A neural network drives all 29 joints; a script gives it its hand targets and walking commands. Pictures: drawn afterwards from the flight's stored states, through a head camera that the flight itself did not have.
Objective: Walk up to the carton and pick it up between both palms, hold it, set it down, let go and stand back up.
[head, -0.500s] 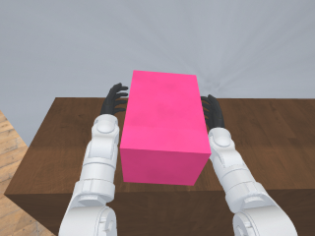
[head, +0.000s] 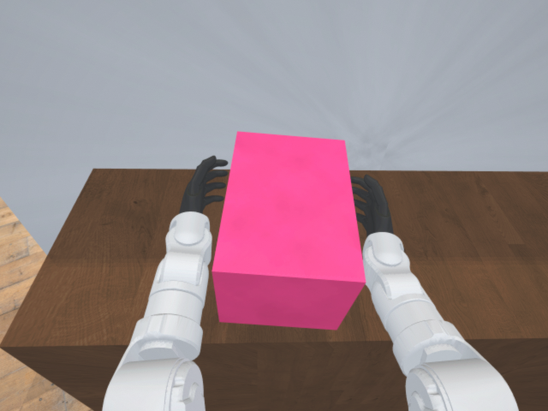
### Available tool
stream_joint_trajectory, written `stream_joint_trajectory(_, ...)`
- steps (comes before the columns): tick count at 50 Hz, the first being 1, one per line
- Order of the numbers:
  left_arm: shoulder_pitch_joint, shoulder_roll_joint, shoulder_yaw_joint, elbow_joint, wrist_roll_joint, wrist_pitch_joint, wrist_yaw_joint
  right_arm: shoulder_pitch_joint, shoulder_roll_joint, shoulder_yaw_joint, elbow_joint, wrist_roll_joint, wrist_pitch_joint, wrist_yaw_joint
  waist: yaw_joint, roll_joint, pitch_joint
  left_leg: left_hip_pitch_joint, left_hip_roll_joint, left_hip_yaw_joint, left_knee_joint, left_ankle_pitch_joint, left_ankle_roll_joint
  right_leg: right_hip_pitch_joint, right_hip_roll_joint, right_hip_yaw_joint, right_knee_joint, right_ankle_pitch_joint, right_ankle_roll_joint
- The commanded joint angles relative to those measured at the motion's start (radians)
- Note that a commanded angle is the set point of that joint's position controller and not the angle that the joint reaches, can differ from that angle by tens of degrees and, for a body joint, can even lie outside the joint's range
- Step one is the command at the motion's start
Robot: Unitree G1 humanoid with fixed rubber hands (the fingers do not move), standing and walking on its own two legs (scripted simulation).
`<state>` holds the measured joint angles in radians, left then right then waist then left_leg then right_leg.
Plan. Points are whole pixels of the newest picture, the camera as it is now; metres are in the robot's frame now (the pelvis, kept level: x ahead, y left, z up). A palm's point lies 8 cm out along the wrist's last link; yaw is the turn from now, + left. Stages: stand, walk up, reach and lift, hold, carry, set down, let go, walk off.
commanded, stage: set down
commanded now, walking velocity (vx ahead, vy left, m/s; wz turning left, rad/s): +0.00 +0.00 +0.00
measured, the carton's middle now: (285, 226) +0.40 +0.00 +0.06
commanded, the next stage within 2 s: none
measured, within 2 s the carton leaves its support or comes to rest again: rests again in 1.36 s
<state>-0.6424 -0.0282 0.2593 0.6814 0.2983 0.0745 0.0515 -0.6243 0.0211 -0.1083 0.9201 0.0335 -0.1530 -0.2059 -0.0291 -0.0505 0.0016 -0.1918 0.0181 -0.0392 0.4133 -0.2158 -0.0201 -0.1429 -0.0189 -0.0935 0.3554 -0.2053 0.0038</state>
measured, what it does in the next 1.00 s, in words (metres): stands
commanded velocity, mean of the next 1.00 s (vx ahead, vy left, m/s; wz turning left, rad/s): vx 0.00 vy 0.00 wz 0.00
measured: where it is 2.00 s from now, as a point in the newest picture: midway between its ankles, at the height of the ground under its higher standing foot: outside the picture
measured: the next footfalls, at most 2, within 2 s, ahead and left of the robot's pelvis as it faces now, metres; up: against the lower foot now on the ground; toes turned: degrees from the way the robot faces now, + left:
none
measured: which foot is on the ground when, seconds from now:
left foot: down 0.00-1.00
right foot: down 0.00-1.00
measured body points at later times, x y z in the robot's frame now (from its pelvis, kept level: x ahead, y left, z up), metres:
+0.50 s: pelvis +0.01 +0.00 +0.00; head +0.02 +0.02 +0.45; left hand +0.41 +0.14 +0.07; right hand +0.39 -0.14 +0.05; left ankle +0.00 +0.13 -0.75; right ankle -0.01 -0.12 -0.75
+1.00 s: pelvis +0.02 +0.00 +0.00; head +0.09 +0.02 +0.44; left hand +0.42 +0.13 +0.02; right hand +0.40 -0.14 +0.01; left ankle +0.00 +0.13 -0.74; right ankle -0.01 -0.12 -0.74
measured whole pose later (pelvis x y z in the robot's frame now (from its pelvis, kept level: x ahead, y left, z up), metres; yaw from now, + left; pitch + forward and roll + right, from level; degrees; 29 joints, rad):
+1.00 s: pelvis +0.02 +0.00 +0.00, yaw +0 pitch +9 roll -1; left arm -0.64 -0.04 0.32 1.00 0.29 -0.34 0.10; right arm -0.62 0.05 -0.32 1.13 -0.16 -0.45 -0.16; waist -0.02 -0.02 -0.02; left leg -0.34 0.02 -0.04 0.41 -0.22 -0.02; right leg -0.29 -0.02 -0.09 0.36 -0.21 0.00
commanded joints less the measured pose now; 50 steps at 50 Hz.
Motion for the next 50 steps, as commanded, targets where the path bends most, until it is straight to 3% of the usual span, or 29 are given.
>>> stream_joint_trajectory(1,-0.491,-0.689,-0.29,0.044,-0.017,-0.112,-0.147,-0.721,0.6,0.186,-0.259,-0.169,-0.111,0.186,0.046,0.086,-0.549,0.122,-0.028,0.089,-0.029,0.439,-0.047,0.138,0.059,0.006,-0.052,0.347,0.018)
stream_joint_trajectory(9,-0.502,-0.682,-0.263,0.09,-0.006,-0.169,-0.134,-0.704,0.6,0.123,-0.185,-0.217,-0.146,0.195,0.043,0.09,-0.534,0.092,-0.021,0.095,-0.032,0.43,-0.047,0.1,0.062,0.002,-0.052,0.326,0.009)
stream_joint_trajectory(10,-0.498,-0.671,-0.254,0.099,-0.004,-0.178,-0.134,-0.715,0.607,0.123,-0.191,-0.219,-0.154,0.199,0.058,0.087,-0.539,0.07,-0.022,0.098,-0.029,0.424,-0.044,0.109,0.056,0.011,-0.044,0.343,0.013)
stream_joint_trajectory(14,-0.518,-0.655,-0.225,0.14,0.004,-0.207,-0.131,-0.709,0.614,0.093,-0.156,-0.242,-0.166,0.202,0.062,0.079,-0.521,0.022,-0.023,0.11,-0.037,0.386,-0.036,0.11,0.051,0.018,-0.04,0.34,0.014)
stream_joint_trajectory(23,-0.528,-0.629,-0.184,0.221,0.028,-0.262,-0.121,-0.703,0.594,-0.008,-0.072,-0.323,-0.212,0.215,0.048,0.079,-0.502,-0.024,-0.016,0.119,-0.041,0.38,-0.04,0.094,0.047,0.008,-0.033,0.327,0.011)
stream_joint_trajectory(25,-0.522,-0.619,-0.175,0.225,0.033,-0.284,-0.115,-0.698,0.609,0.004,-0.069,-0.327,-0.228,0.217,0.067,0.079,-0.528,-0.031,-0.017,0.125,-0.032,0.399,-0.039,0.099,0.046,0.014,-0.027,0.359,0.012)
stream_joint_trajectory(27,-0.535,-0.631,-0.196,0.22,0.028,-0.308,-0.106,-0.685,0.614,0.0,-0.047,-0.338,-0.247,0.217,0.051,0.092,-0.556,-0.027,-0.014,0.119,-0.021,0.432,-0.046,0.091,0.048,0.01,-0.021,0.385,0.007)
stream_joint_trajectory(32,-0.501,-0.622,-0.179,0.273,0.043,-0.345,-0.104,-0.652,0.61,-0.031,-0.001,-0.377,-0.285,0.215,0.044,0.09,-0.559,-0.041,-0.011,0.119,-0.018,0.456,-0.053,0.091,0.048,0.006,-0.018,0.414,0.003)
stream_joint_trajectory(39,-0.467,-0.621,-0.183,0.306,0.053,-0.417,-0.084,-0.616,0.63,-0.009,0.033,-0.393,-0.343,0.216,0.06,0.096,-0.628,-0.059,-0.007,0.12,0.013,0.53,-0.063,0.084,0.05,0.005,0.0,0.498,0.0)
stream_joint_trajectory(44,-0.454,-0.628,-0.187,0.333,0.05,-0.457,-0.082,-0.593,0.63,-0.02,0.057,-0.416,-0.369,0.214,0.044,0.092,-0.661,-0.068,-0.004,0.114,0.023,0.55,-0.069,0.069,0.054,-0.001,0.009,0.519,0.0)
stream_joint_trajectory(50,-0.42,-0.615,-0.19,0.351,0.05,-0.514,-0.07,-0.56,0.634,0.014,0.078,-0.413,-0.41,0.209,0.061,0.1,-0.724,-0.079,-0.007,0.112,0.054,0.628,-0.076,0.064,0.056,0.003,0.029,0.606,0.004)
